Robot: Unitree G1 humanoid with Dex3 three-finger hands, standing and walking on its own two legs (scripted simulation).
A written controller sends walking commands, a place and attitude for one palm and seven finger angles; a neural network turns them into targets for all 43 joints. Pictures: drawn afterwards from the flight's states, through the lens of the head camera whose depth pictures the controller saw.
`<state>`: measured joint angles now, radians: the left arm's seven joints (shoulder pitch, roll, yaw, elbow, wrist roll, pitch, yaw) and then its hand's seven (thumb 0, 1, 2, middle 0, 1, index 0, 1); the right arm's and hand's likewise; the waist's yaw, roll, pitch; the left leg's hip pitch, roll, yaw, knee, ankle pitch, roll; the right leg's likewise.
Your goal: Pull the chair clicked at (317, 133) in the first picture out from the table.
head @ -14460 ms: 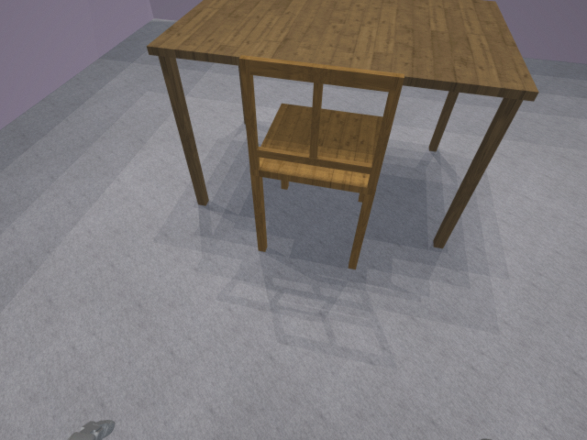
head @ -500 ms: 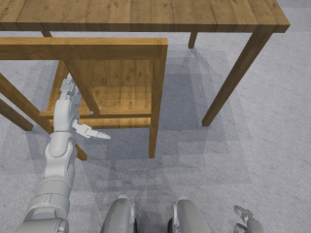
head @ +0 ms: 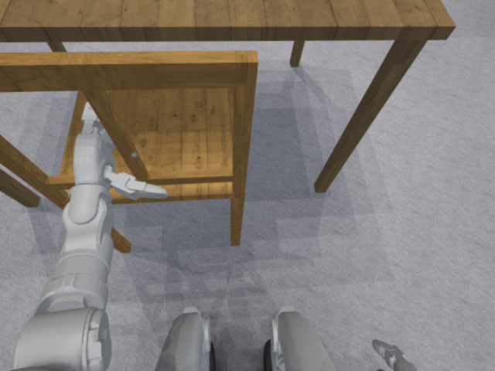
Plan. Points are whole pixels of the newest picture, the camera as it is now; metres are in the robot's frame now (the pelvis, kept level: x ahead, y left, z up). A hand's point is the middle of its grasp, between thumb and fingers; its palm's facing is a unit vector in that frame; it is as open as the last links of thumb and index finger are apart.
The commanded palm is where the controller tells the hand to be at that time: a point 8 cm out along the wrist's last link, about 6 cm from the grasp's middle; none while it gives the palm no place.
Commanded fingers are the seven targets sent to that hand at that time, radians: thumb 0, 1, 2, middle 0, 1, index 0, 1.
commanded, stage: push the fingers through the gap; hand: left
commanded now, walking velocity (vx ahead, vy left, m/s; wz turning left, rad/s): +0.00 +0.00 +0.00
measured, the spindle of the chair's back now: (122, 140) +0.48 +0.20 +0.02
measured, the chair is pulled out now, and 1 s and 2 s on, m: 0.00 0.00 0.03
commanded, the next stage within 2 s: hook a spindle and tug to test in 0.36 s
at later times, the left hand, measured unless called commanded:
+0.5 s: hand (133, 154) +0.45 +0.17 +0.03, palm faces +0.04 -1.00 -0.04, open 16.9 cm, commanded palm +0.42 +0.21 +0.03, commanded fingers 0.00 -0.50 0.30 -0.11 -0.24 -0.11 -0.24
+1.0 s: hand (135, 154) +0.45 +0.17 +0.03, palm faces +0.06 -1.00 -0.04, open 12.6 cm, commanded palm +0.42 +0.20 +0.03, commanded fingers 0.00 0.23 0.61 -0.50 -1.45 -0.50 -1.45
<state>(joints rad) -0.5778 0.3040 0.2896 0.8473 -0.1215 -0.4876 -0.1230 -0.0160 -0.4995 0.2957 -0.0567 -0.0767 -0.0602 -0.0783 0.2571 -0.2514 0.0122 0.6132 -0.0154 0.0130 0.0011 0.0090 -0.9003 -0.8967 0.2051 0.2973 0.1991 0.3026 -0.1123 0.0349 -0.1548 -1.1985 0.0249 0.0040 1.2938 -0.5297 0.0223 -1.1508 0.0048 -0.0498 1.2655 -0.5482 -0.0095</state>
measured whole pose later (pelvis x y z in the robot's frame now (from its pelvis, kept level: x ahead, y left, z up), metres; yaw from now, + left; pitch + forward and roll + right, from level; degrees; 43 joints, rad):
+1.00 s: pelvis +0.00 +0.00 +0.00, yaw +0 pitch +25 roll -2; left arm -0.57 0.29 0.27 0.83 -0.13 -0.49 -0.09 -0.01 -0.25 0.40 -0.38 -1.09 -0.33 -1.09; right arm 0.27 -0.25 0.00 0.62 -0.02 0.04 0.01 0.01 -0.90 -0.90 0.20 0.30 0.20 0.30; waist -0.10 0.04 -0.15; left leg -1.18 0.02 0.00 1.28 -0.53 0.02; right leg -1.14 0.01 -0.05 1.25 -0.55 -0.01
